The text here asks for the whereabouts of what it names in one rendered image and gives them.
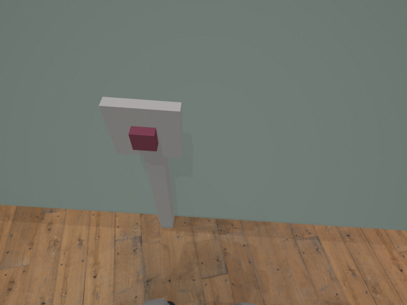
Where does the button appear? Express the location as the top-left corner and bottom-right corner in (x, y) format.
(128, 126), (158, 151)

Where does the panel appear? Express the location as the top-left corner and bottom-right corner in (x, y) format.
(99, 97), (183, 228)

